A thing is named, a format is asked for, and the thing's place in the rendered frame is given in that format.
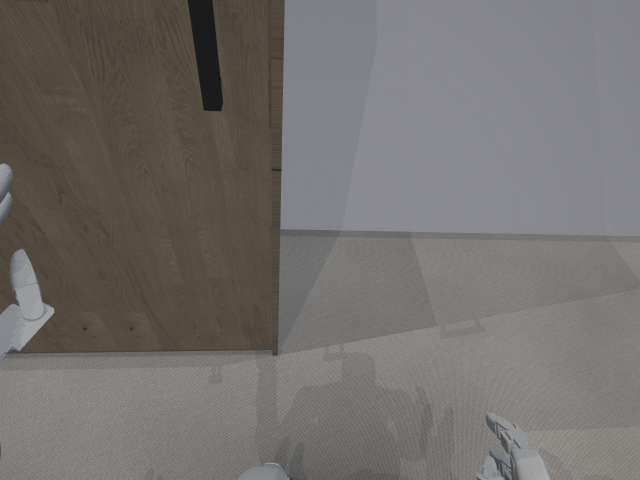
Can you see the handle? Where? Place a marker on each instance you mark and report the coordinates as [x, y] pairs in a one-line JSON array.
[[205, 43]]

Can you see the wardrobe door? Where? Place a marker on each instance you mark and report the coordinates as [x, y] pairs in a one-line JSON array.
[[146, 219]]

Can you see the left robot shin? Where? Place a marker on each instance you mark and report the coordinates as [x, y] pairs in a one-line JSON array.
[[273, 465]]

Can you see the left robot hand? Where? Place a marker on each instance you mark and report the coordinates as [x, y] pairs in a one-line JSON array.
[[19, 324]]

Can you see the right robot hand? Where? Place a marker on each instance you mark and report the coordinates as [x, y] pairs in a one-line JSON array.
[[523, 463]]

